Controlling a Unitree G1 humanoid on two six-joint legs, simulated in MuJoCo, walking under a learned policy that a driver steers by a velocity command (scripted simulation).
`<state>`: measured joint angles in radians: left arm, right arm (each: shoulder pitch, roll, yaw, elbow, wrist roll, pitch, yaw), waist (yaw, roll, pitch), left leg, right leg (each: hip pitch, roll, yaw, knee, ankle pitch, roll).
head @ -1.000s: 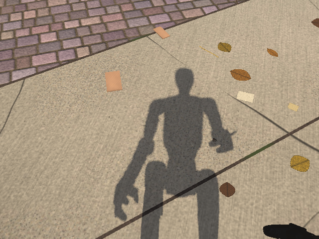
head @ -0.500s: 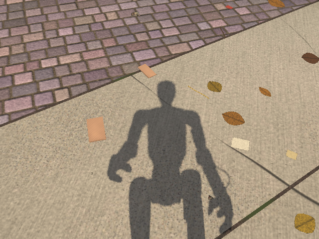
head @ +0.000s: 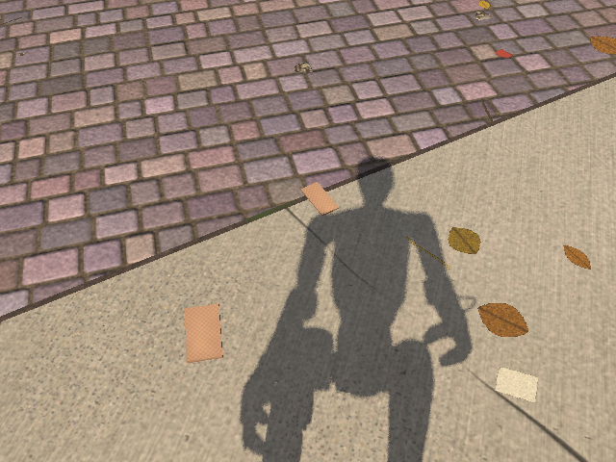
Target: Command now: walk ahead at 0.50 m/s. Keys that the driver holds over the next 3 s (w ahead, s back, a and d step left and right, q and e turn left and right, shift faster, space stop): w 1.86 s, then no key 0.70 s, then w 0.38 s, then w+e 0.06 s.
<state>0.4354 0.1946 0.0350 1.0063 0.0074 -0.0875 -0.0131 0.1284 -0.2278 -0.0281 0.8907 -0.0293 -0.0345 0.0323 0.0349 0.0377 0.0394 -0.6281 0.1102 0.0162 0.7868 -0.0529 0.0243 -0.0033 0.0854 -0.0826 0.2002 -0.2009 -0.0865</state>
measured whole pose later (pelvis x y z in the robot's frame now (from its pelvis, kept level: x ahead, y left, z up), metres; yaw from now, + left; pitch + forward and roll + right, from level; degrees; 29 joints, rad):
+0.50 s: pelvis +0.27 +0.06 +0.00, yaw +0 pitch +0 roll +1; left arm 0.16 0.24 0.05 0.93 0.03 -0.03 -0.03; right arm 0.42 -0.19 -0.04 1.05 -0.01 -0.09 0.00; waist -0.02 -0.04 0.03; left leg -0.04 -0.09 0.09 0.22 -0.18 0.10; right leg -0.62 -0.11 -0.01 0.93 -0.13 -0.03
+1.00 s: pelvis +0.54 +0.00 +0.00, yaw +0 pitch -1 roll +0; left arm 0.35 0.20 0.05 1.03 0.01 -0.09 0.00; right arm 0.22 -0.22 -0.05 0.97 -0.04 -0.05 0.02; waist 0.01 0.03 0.04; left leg -0.55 0.09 -0.01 1.05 -0.21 0.05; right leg -0.12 0.08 -0.11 0.30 -0.17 -0.10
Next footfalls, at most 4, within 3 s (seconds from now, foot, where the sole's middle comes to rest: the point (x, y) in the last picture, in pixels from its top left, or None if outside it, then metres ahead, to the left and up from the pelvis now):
0.18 left None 0.27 0.12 -0.78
0.76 right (365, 424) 0.58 -0.06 -0.78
1.32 left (292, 306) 0.88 0.12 -0.78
1.88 right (362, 219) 1.17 -0.07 -0.78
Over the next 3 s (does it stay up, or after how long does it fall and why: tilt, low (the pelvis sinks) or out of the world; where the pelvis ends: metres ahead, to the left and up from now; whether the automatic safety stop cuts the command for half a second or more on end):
stays up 1.28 0.05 -0.01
